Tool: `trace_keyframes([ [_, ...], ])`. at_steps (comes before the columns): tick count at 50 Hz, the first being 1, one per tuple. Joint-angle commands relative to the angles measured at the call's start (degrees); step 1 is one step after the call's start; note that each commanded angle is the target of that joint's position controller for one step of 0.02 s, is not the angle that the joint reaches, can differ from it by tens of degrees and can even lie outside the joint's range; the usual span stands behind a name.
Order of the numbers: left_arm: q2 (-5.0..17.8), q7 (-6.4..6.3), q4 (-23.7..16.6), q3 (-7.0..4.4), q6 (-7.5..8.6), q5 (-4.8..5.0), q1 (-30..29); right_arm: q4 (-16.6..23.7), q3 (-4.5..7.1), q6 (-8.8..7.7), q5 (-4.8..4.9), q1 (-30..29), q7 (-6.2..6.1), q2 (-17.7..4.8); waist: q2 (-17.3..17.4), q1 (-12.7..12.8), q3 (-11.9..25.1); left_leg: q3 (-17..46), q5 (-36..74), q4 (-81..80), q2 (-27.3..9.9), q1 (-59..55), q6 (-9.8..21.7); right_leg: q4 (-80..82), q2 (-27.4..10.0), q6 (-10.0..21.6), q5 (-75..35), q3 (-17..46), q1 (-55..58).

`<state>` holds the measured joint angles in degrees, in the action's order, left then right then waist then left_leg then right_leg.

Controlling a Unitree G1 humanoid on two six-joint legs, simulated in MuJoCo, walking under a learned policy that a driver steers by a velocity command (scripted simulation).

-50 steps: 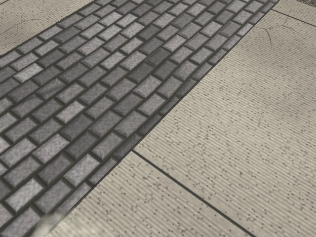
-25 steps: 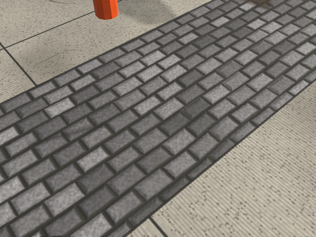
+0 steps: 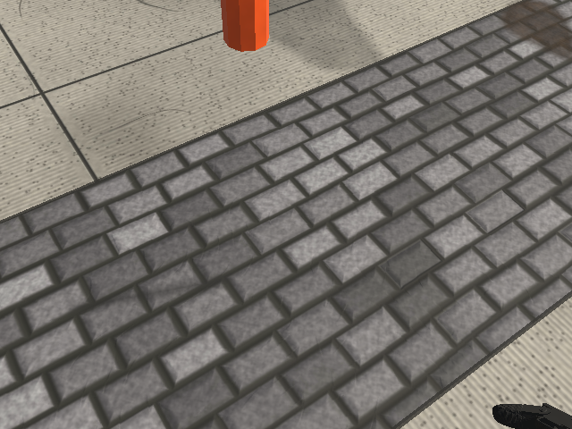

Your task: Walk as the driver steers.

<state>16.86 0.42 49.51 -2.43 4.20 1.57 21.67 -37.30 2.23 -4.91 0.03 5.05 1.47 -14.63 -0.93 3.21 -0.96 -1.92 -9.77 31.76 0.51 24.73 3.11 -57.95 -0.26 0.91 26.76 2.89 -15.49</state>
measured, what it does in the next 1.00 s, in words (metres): walks ahead, turning right: right foot, then left foot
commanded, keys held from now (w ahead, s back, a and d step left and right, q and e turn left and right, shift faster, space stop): e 0.78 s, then no key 0.22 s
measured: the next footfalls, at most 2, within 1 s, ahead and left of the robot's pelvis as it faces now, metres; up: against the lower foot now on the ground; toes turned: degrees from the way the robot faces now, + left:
right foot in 0.40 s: +0.27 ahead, -0.14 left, +0.00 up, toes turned -12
left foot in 0.82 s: +0.31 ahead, +0.09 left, +0.00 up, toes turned -30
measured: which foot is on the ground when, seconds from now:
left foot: down 0.00-0.42, up 0.44-0.80, down 0.82-1.00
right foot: up 0.00-0.38, down 0.40-0.82, up 0.84-1.00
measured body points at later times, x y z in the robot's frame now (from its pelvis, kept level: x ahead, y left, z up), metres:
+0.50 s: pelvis +0.16 -0.03 +0.00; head +0.21 -0.05 +0.44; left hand +0.39 +0.20 -0.09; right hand +0.24 -0.33 -0.12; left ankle +0.10 +0.12 -0.65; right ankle +0.23 -0.13 -0.73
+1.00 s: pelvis +0.21 +0.02 +0.01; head +0.24 +0.03 +0.46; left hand +0.49 +0.19 -0.09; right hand +0.17 -0.28 -0.08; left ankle +0.27 +0.11 -0.73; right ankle +0.13 -0.11 -0.65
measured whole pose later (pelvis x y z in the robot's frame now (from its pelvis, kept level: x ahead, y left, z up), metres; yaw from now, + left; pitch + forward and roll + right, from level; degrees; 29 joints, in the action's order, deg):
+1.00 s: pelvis +0.21 +0.02 +0.01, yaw -29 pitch +1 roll -1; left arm 19.0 -2.0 36.5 -5.6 -3.0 0.3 10.9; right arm -43.1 3.3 -0.5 -0.7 12.0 -1.1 -14.4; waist -2.7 -1.4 -0.8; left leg 1.2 -13.2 27.3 -0.7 15.5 0.7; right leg -62.5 6.4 -3.6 24.2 9.2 -29.9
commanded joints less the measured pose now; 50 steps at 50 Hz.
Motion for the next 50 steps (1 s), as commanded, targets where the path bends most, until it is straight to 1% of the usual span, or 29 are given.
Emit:
trace_keyframes([
  [1, 6.83, -0.16, -5.97, -1.50, 1.40, 0.18, -4.62, -0.40, 2.23, 0.00, -0.45, 10.33, -0.23, -7.02, 4.90, -5.97, 4.97, 20.99, 10.99, -15.30, -17.98, -25.32, 10.67, -12.02, -4.72, -0.11, -3.94, 2.00, -26.51],
  [2, 6.37, -0.52, -5.41, -1.90, 0.41, -0.46, -3.82, -0.31, 1.80, -0.48, -0.73, 7.44, 0.03, -5.38, 5.45, -3.81, 3.30, 15.31, 20.13, -16.28, -15.86, -20.08, 9.47, -9.06, -5.89, -0.78, -5.70, 2.36, -22.75],
  [5, 3.37, -1.07, -4.34, -1.80, -1.93, -0.58, -0.02, -1.75, 2.28, -1.66, -1.39, 4.68, -0.09, -6.09, 6.52, -0.63, 3.20, 5.85, 36.57, -18.16, -14.48, -12.91, 9.49, -6.35, -4.60, -2.87, -10.44, 1.83, -16.32],
  [7, 2.71, -1.21, -6.01, -1.78, -2.40, -0.95, -2.56, -2.62, 2.68, -1.48, -1.42, 3.84, -1.05, -7.25, 6.17, -0.44, 2.46, 1.73, 38.74, -18.81, -14.33, -12.56, 9.25, -1.06, -4.52, -3.53, -15.71, 1.49, -17.81],
  [11, 1.30, 0.33, -9.18, -1.32, -2.30, -1.21, -9.37, -3.99, 2.96, 0.22, -0.87, 4.59, -2.88, -8.65, 5.55, -3.13, 2.95, -4.07, 34.96, -18.36, -13.15, -15.10, 7.92, 12.90, -4.24, -2.82, -27.21, -1.56, -15.22],
  [15, 2.73, 1.91, -12.75, -2.06, -2.79, -1.36, -13.21, -5.40, 3.67, 2.11, 0.25, 5.83, -3.36, -10.44, 5.11, -4.45, 2.92, -4.02, 32.62, -14.22, -16.06, -21.31, 7.52, 19.04, -3.73, -1.05, -23.23, -2.81, -16.08],
  [18, 3.96, 2.66, -14.38, -2.94, -3.08, -1.38, -12.03, -5.40, 4.18, 3.47, 1.45, 4.73, -3.84, -11.22, 5.74, -3.25, 3.17, -4.04, 35.18, -6.23, -16.79, -23.17, 5.70, 23.12, -1.75, 1.48, -16.56, -5.13, -13.67],
  [19, 4.67, 2.55, -13.82, -3.53, -2.86, -1.35, -8.71, -5.29, 4.14, 3.81, 1.75, 4.24, -4.08, -10.84, 4.71, -1.42, 4.67, -5.74, 37.05, 0.20, -14.82, -22.26, 3.95, 28.14, 0.37, 2.93, -19.96, -6.63, -8.21],
  [20, 8.35, 1.70, -13.11, -4.97, -2.63, -1.67, -4.11, -5.66, 3.89, 3.72, 1.20, 6.99, -4.04, -9.92, -0.03, 0.12, 8.01, -7.64, 31.77, 10.74, -10.30, -18.37, 0.42, 32.54, 0.25, 5.48, -36.01, -3.27, 1.52],
  [21, 15.20, 0.16, -14.08, -6.57, -2.90, -2.23, -1.09, -3.66, 2.83, 3.14, -1.52, 8.29, -3.62, -7.17, -12.42, -0.51, 12.61, -9.23, 3.06, 29.61, -3.50, -1.70, -4.43, 29.99, -12.85, 12.62, -66.06, 14.96, 16.33],
  [22, 15.53, 0.05, -15.54, -5.92, -2.80, -2.99, -1.74, -2.40, 1.73, 2.65, -2.01, 9.59, -2.68, -5.66, -16.06, -1.72, 21.37, 0.95, -31.15, 44.06, 4.76, 10.69, -6.35, 32.54, -23.20, 24.46, -67.63, 33.28, 25.63],
  [23, 11.65, 0.42, -16.51, -5.03, -2.91, -2.33, -3.67, -3.23, 2.59, 2.79, -0.41, 7.31, -1.94, -8.75, -7.26, 0.44, 22.01, 8.05, -28.34, 46.78, 1.12, 11.98, -5.66, 34.09, -20.33, 22.31, -57.78, 28.30, 22.89],
  [24, 9.60, 0.38, -16.93, -4.41, -2.93, -1.64, -7.33, -2.58, 2.61, 3.23, 0.61, 4.72, -1.94, -8.76, -4.17, -0.88, 16.06, 7.44, -23.86, 44.71, -0.54, 13.79, -4.98, 34.73, -17.20, 18.65, -49.11, 22.20, 17.22],
  [25, 8.34, 0.18, -17.07, -4.14, -3.35, -0.88, -9.73, -3.16, 2.68, 3.79, 0.06, 3.91, -2.57, -8.07, 0.26, -2.13, 11.47, 6.94, -20.29, 39.87, -2.03, 13.76, -5.15, 36.35, -14.16, 15.38, -40.79, 18.87, 11.27],
  [26, 7.72, -0.23, -17.48, -3.87, -3.84, -0.61, -11.80, -2.92, 3.01, 4.49, -0.56, 3.25, -3.24, -8.70, -0.74, -3.25, 9.13, 6.67, -17.41, 35.42, -2.71, 11.49, -5.45, 37.79, -12.03, 13.78, -35.30, 17.03, 6.02],
  [28, 8.51, -0.71, -18.32, -4.17, -4.57, -1.76, -13.47, -3.19, 2.79, 5.17, -0.53, 4.82, -3.37, -7.21, -4.68, -4.83, 8.18, 5.20, -14.22, 30.39, -0.93, 6.25, -6.34, 39.31, -9.03, 13.04, -32.56, 15.29, -0.12],
  [29, 8.76, -1.06, -18.44, -4.33, -4.69, -1.96, -13.25, -3.43, 2.63, 5.17, -0.36, 5.27, -3.50, -6.64, -5.52, -4.78, 8.64, 5.15, -13.76, 27.54, -0.42, 5.24, -6.84, 39.36, -8.66, 13.15, -32.34, 15.11, -0.45],
  [32, 9.53, -2.09, -18.51, -4.80, -4.99, -1.52, -12.49, -3.32, 2.21, 5.07, -0.32, 4.00, -3.74, -5.84, -6.18, -3.69, 9.92, 6.20, -10.94, 19.97, 0.09, 3.19, -7.59, 39.03, -8.16, 12.54, -25.56, 16.65, -0.40],
  [35, 9.64, -2.37, -18.95, -4.93, -5.62, -1.59, -12.85, -2.86, 2.37, 4.82, -0.04, 2.73, -3.33, -6.31, -7.95, -2.79, 9.30, 6.67, -9.55, 14.28, 0.83, 0.59, -7.32, 39.51, -7.63, 11.58, -16.41, 19.90, -1.71],
  [38, 9.46, -2.18, -19.28, -4.92, -6.15, -1.40, -12.82, -2.59, 2.75, 3.97, 0.30, 3.13, -2.58, -6.90, -9.39, -2.46, 8.53, 6.66, -10.10, 7.32, 1.55, -1.90, -6.04, 38.59, -7.51, 10.70, -14.50, 23.87, -0.60],
  [40, 8.92, -2.36, -19.57, -4.68, -6.66, -0.74, -14.04, -3.70, 3.10, 3.33, 0.31, 6.95, -1.95, -6.85, -9.25, -4.64, 8.46, 4.93, -4.35, -3.66, 1.50, -8.36, -4.24, 35.95, -6.00, 8.61, -15.02, 23.55, -1.79],
  [41, 7.48, -2.50, -19.28, -4.24, -6.77, -0.63, -12.44, -4.14, 3.66, 3.25, -0.30, 8.70, -1.87, -8.44, -7.11, -4.75, 8.60, 6.85, -1.48, -8.50, -2.29, -13.60, -2.52, 32.65, -3.61, 6.09, -11.95, 21.29, -4.83],
  [42, 3.90, -2.42, -19.03, -3.26, -6.80, -1.28, -9.67, -3.33, 4.37, 3.53, -1.66, 8.97, -2.07, -12.36, 4.82, -2.91, 8.65, 19.12, -0.10, -13.25, -15.11, -18.43, 1.95, 19.49, 2.80, 2.42, 0.03, 13.45, -11.78],
  [43, 6.35, -2.35, -21.32, -4.16, -5.91, -0.93, -11.88, -3.27, 4.98, 3.70, -3.41, 7.18, -1.85, -15.15, 19.74, -2.27, 4.00, 33.23, 5.44, -17.22, -22.78, -12.14, 10.93, 8.23, 9.05, -0.15, 9.08, 5.62, -19.89],
  [44, 10.09, -2.36, -19.70, -5.30, -5.40, -1.73, -11.03, -1.05, 4.21, 3.25, -3.19, 3.42, -2.05, -12.00, 13.78, -2.29, 3.31, 31.42, 6.46, -16.73, -22.21, -10.68, 12.40, -2.16, 6.41, -1.53, 6.69, 9.16, -19.00],
  [45, 10.55, -2.25, -17.85, -5.74, -5.62, -1.37, -9.55, -0.57, 3.64, 3.16, -2.15, 0.82, -2.35, -9.75, 9.68, -1.09, 3.08, 25.16, 7.78, -14.97, -18.81, -10.68, 9.90, -6.26, 6.60, -2.19, 3.11, 8.91, -18.80],
  [46, 8.80, -2.56, -16.08, -5.41, -6.24, -1.48, -7.97, -0.19, 3.18, 3.16, -1.14, -0.36, -2.47, -8.42, 7.60, -0.64, 3.05, 20.65, 8.23, -13.76, -15.54, -11.73, 7.79, -8.63, 6.33, -3.38, 0.74, 8.32, -18.36],
  [47, 7.35, -2.66, -15.68, -4.98, -6.66, -1.73, -7.50, -0.40, 2.76, 3.17, -0.31, -0.27, -2.59, -7.45, 7.57, -1.09, 2.69, 19.03, 10.41, -13.22, -14.89, -12.85, 7.80, -10.78, 6.17, -4.36, -1.28, 8.43, -19.03],
  [50, 3.62, -2.49, -16.28, -3.45, -6.71, -1.00, -10.21, -1.36, 1.86, 3.69, -0.60, 2.06, -2.86, -5.62, 9.18, -2.53, 3.13, 13.28, 13.13, -12.65, -11.75, -15.51, 7.92, -2.97, 4.49, -6.08, -3.60, 5.29, -15.99],
])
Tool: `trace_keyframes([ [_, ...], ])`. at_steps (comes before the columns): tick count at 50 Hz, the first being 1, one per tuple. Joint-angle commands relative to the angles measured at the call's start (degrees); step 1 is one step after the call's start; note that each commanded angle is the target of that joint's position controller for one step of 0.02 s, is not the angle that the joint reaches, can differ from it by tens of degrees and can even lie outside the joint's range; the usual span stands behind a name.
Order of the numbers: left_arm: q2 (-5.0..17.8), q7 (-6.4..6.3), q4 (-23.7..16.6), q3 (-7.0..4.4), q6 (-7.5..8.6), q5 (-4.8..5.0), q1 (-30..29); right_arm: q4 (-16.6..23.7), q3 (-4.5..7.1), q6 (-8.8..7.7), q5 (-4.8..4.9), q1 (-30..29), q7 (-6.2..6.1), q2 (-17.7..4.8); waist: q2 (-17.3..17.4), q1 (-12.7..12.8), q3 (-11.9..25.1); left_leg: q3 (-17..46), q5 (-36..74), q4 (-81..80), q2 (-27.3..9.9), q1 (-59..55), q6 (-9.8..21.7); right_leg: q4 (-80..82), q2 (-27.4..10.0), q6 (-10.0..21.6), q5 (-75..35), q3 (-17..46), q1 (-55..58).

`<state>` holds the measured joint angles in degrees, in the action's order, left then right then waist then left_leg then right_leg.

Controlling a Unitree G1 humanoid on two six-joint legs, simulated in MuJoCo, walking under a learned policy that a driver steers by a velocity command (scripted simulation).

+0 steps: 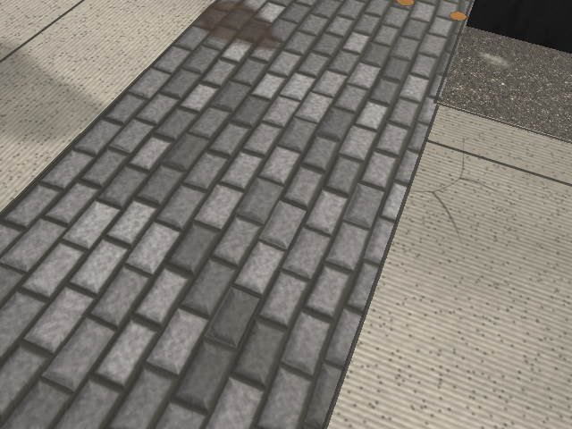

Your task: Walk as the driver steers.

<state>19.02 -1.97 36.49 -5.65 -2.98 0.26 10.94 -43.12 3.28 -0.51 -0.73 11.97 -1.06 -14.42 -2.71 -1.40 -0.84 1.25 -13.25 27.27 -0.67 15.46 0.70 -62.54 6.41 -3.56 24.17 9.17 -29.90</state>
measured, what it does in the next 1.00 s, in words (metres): steps on the spot: right foot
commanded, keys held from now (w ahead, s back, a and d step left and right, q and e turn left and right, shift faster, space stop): no key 1.00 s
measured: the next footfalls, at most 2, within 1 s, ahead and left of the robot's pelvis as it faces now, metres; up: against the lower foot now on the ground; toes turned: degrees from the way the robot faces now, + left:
right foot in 0.16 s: +0.02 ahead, -0.15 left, +0.00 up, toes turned +2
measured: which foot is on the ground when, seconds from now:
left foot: down 0.00-1.00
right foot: up 0.00-0.14, down 0.16-1.00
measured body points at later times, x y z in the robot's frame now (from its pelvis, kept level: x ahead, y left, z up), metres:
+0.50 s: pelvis -0.01 -0.03 -0.01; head +0.00 -0.03 +0.44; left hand +0.13 +0.21 -0.12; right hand +0.09 -0.30 -0.13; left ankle +0.01 +0.11 -0.74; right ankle -0.02 -0.15 -0.74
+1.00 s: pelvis +0.00 -0.03 -0.01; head +0.00 -0.03 +0.44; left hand +0.07 +0.22 -0.14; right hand +0.04 -0.29 -0.15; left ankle +0.01 +0.11 -0.74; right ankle -0.02 -0.15 -0.74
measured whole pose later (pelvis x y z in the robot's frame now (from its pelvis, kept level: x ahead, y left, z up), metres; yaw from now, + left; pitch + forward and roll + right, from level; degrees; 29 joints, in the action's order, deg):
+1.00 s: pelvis +0.00 -0.03 -0.01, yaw -1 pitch -2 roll +0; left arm 12.0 -1.7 52.1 -1.8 0.2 -0.3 14.3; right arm -59.6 2.4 0.3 -0.1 12.0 -2.6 -12.8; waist 0.0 -1.1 -2.4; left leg 1.0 -14.5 28.9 -2.2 12.6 -2.5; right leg -29.2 1.3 0.2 17.5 2.8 -9.9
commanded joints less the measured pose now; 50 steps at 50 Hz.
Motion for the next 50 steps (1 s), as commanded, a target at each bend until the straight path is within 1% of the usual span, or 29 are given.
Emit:
trace_keyframes([
  [1, 0.57, -0.05, -3.61, 0.27, 0.56, 0.22, -0.78, 4.15, 0.80, -0.55, 0.09, -4.21, -0.42, -5.97, 11.93, 1.33, 3.51, 9.37, 17.06, -7.60, -10.21, -7.79, 10.22, 7.33, -3.55, -1.98, -1.02, -2.26, 0.08],
  [2, -0.38, 0.13, -3.90, 0.80, 0.64, -0.01, -1.77, 3.93, 0.92, -0.34, 0.14, -3.95, -0.44, -6.63, 13.05, 0.79, 4.08, 8.58, 17.42, -7.11, -9.89, -7.99, 10.07, 13.21, -4.98, -2.15, -0.32, -4.19, 3.50],
  [3, -1.05, 0.33, -4.19, 1.21, 0.74, -0.02, -2.78, 3.60, 1.21, -0.08, 0.23, -3.03, -0.41, -7.72, 14.30, -0.13, 4.25, 8.66, 17.91, -6.87, -10.13, -7.80, 10.39, 18.32, -5.72, -2.12, 1.21, -5.94, 6.66],
  [4, -0.44, 0.45, -4.16, 1.10, 0.82, 0.26, -3.09, 3.18, 1.54, 0.18, 0.36, -1.73, -0.32, -8.95, 15.04, -0.90, 4.24, 9.43, 18.64, -6.34, -10.71, -7.95, 10.86, 22.18, -5.52, -2.05, 2.09, -7.34, 8.77],
  [5, 0.48, 0.52, -3.66, 0.82, 0.89, 0.55, -2.41, 2.93, 1.66, 0.38, 0.64, -1.05, -0.23, -9.59, 14.94, -1.00, 4.24, 10.23, 19.45, -5.68, -11.13, -8.09, 11.08, 26.62, -5.28, -1.73, -0.21, -8.14, 10.77],
  [6, 0.69, 0.58, -2.65, 0.67, 0.97, 0.60, -0.75, 2.77, 1.54, 0.49, 1.11, -1.40, -0.16, -9.60, 14.19, -0.01, 4.04, 10.21, 20.43, -4.61, -10.95, -7.62, 10.67, 33.56, -5.08, -0.95, -5.56, -8.82, 13.83],
  [7, 0.62, 0.65, -1.61, 0.72, 1.08, 0.36, 0.79, 2.24, 1.25, 0.39, 1.67, -0.91, -0.03, -8.93, 13.07, 1.01, 3.44, 9.86, 21.17, -3.85, -10.31, -6.45, 9.40, 42.05, -4.96, 0.31, -12.90, -8.93, 17.73],
  [8, 1.84, 0.53, -1.50, 0.66, 1.15, -0.20, 1.12, 1.53, 0.97, -0.17, 1.71, 0.96, 0.10, -8.26, 11.39, 0.74, 3.94, 9.87, 19.70, -3.67, -9.85, -4.00, 6.93, 44.63, -6.66, 1.98, -18.60, -6.07, 22.66],
  [9, 4.57, 0.08, -1.93, 0.34, 1.14, -0.74, 2.06, 1.82, 0.39, -1.10, 0.47, 1.21, 0.52, -6.96, 5.86, 0.01, 6.47, 7.40, 15.49, -1.05, -7.85, -0.33, 3.67, 41.55, -11.81, 3.86, -30.80, -1.10, 28.69],
  [10, 6.73, 0.14, -0.76, -0.24, 1.00, -1.01, 0.93, 1.87, -0.03, -2.07, -0.36, 3.07, 1.07, -5.02, -4.29, -2.99, 7.36, 1.61, 6.35, -1.44, -2.71, 0.44, 0.39, 36.97, -13.62, 7.09, -30.94, 0.16, 27.03],
  [11, 2.42, 0.80, -1.29, 0.54, 1.24, -1.04, -0.24, 1.61, -0.21, -2.26, -0.99, -0.58, 1.10, -5.63, -3.83, -0.27, 6.99, 0.17, 3.44, -0.63, -1.85, -2.87, -1.99, 37.86, -12.63, 8.13, -23.30, 0.08, 22.53],
  [12, 0.31, 1.14, -1.03, 1.24, 1.54, -1.56, -0.57, 1.52, 0.00, -2.10, -0.76, -2.82, 1.14, -6.20, -2.40, 0.40, 5.23, -0.07, 3.35, -0.40, -1.57, -3.15, -2.66, 38.69, -11.75, 7.41, -18.63, -0.19, 20.37],
  [13, 0.67, 1.18, -0.83, 1.25, 1.83, -1.73, -0.79, 1.23, -0.07, -1.72, -0.47, -3.63, 0.92, -5.63, -1.86, 0.54, 3.85, -0.25, 3.91, -0.07, -1.56, -3.37, -2.41, 38.87, -10.89, 6.54, -16.57, -0.79, 18.62],
  [14, 0.80, 1.28, -0.71, 1.30, 2.21, -1.52, -0.96, 1.06, -0.03, -1.19, -0.38, -3.46, 0.74, -5.78, -2.15, 0.61, 2.07, -0.12, 4.67, 0.03, -1.52, -3.02, -2.20, 39.12, -10.66, 6.14, -16.09, -0.85, 17.16],
  [15, 0.83, 1.21, -0.39, 1.40, 2.55, -1.41, -0.62, 0.83, 0.00, -0.88, -0.31, -2.96, 0.62, -5.64, -2.52, 0.25, 1.17, 0.08, 4.76, -0.16, -1.72, -3.22, -1.96, 39.19, -10.57, 5.93, -15.74, -0.89, 16.04],
  [18, 0.24, 1.03, 0.24, 1.78, 2.94, -1.26, 0.04, -0.51, 0.03, -0.62, -0.13, -2.19, 0.31, -5.38, -1.39, 0.18, 0.15, 0.11, 4.71, -0.28, -1.75, -3.85, -1.90, 39.22, -10.15, 5.62, -14.12, -1.03, 14.71],
  [23, -0.01, 0.84, 1.31, 2.06, 3.32, -1.17, 0.46, -2.90, 0.18, -0.48, 0.05, -1.55, -0.11, -5.42, 0.70, 0.18, -0.16, 0.23, 5.05, -0.56, -1.89, -4.45, -2.49, 39.08, -9.56, 5.58, -13.42, -1.31, 14.46],
  [28, -0.54, 0.82, 3.04, 2.24, 3.60, -1.05, 1.18, -5.36, 0.31, -0.36, 0.24, -1.01, -0.54, -5.59, 1.78, 0.21, 0.23, 0.30, 5.82, -0.68, -2.06, -5.05, -2.72, 38.84, -8.91, 5.53, -14.36, -2.04, 14.97],
  [37, -1.09, 0.56, 7.33, 2.33, 3.75, -0.81, 2.74, -9.96, 0.37, -0.02, 0.52, -0.08, -1.21, -5.49, 2.10, 0.24, -0.09, 0.21, 6.42, -1.13, -2.06, -5.30, -2.57, 38.86, -7.85, 5.14, -15.81, -3.48, 15.69],
  [50, -1.31, 0.00, 14.31, 2.71, 3.74, -0.50, 4.75, -15.39, 0.15, 0.44, 0.68, 1.22, -1.77, -4.41, 2.48, 0.33, -1.25, -0.32, 6.33, -2.15, -1.60, -5.33, -2.17, 39.52, -7.00, 4.68, -16.08, -4.88, 16.06],
])
Velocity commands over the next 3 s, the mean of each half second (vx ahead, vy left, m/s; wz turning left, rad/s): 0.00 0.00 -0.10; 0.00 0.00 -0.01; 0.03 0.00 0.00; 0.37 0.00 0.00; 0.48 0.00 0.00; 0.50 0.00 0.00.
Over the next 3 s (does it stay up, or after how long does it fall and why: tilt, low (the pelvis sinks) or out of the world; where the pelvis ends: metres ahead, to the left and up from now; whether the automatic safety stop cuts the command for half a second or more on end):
stays up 0.76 0.01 0.01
